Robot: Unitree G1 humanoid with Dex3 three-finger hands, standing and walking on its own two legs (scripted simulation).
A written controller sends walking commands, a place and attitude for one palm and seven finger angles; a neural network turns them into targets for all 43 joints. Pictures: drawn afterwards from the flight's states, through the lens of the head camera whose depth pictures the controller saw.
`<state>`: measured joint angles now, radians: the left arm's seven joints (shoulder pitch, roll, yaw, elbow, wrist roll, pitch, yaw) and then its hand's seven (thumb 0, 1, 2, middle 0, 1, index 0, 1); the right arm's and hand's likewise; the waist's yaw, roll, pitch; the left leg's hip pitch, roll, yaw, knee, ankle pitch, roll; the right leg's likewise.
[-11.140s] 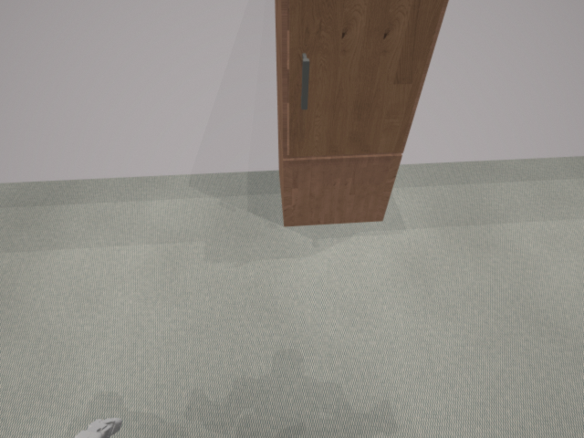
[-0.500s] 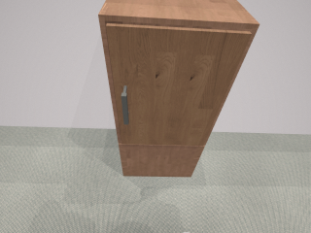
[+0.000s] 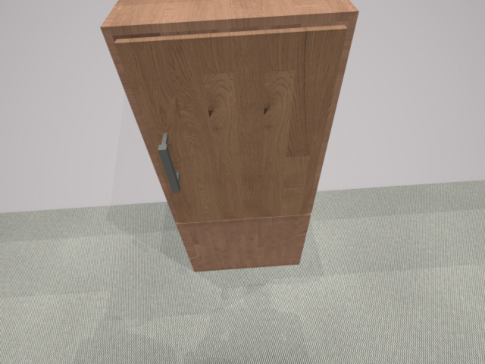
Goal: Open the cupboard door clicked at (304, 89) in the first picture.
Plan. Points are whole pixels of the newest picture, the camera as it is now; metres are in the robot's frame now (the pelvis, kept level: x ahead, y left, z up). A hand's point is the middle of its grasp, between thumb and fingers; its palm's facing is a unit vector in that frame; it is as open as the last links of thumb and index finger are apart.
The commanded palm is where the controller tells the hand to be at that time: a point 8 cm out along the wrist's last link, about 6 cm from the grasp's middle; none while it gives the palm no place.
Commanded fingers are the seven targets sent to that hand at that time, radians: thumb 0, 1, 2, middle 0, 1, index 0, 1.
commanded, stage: come to a stop and stand still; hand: left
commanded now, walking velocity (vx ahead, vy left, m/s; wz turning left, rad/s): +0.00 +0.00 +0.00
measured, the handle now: (171, 164) +0.57 +0.20 -0.04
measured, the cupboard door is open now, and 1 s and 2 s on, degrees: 0 0 0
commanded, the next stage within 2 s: look again from close up in 0.48 s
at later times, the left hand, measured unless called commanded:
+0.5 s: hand out of the picture +0.01 +0.15 -0.17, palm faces +0.04 -0.98 -0.20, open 7.3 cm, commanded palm none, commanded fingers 0.00 0.90 0.90 -0.20 -0.30 -0.20 -0.30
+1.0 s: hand out of the picture +0.03 +0.18 -0.17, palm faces +0.02 -0.98 -0.21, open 7.4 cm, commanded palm none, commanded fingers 0.00 0.90 0.90 -0.20 -0.30 -0.20 -0.30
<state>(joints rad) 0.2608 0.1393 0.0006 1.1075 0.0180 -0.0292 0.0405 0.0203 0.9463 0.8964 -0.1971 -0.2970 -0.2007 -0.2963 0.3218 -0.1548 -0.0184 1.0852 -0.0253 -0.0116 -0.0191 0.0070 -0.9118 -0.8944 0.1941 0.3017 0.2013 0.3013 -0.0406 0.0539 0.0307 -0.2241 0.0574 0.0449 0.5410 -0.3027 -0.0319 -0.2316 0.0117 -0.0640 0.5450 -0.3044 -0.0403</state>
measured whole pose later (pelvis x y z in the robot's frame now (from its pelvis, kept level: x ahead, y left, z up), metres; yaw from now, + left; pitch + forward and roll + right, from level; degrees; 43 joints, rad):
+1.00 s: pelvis +0.01 +0.00 +0.01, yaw +0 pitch -1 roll +1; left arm 0.25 0.17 0.01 1.11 0.02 -0.02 0.02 0.01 0.91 0.90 -0.20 -0.30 -0.20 -0.30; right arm 0.27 -0.15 0.01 1.13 -0.02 -0.02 -0.03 0.01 -0.91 -0.89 0.19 0.30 0.20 0.30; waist 0.00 0.00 0.03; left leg -0.15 0.04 0.06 0.43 -0.27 -0.03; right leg -0.18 0.00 -0.05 0.47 -0.28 -0.03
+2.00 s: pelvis -0.05 +0.03 -0.09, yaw +1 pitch +16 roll -3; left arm 0.26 0.26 0.24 0.08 -0.31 -0.26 -0.33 0.01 0.17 0.58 -0.25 -0.77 -0.25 -0.77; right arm 0.24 -0.18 0.04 0.55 0.02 -0.19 -0.06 0.02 -0.90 -0.89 0.20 0.30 0.21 0.30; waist -0.01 0.04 -0.12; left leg -0.98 0.05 0.00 1.21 -0.51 0.02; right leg -0.95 -0.03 -0.09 1.15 -0.49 0.00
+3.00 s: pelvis -0.03 +0.03 -0.08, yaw +1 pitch +17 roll -3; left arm 0.01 0.38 0.43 0.38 -0.36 -0.35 -0.49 -0.01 -0.49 0.30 -0.30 -1.20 -0.30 -1.20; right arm 0.28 -0.28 0.02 0.56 0.02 -0.19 -0.06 0.01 -0.91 -0.89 0.20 0.30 0.21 0.30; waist -0.02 0.02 -0.12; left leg -0.92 0.05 0.01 1.13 -0.51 0.02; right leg -0.89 -0.02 -0.08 1.07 -0.48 0.00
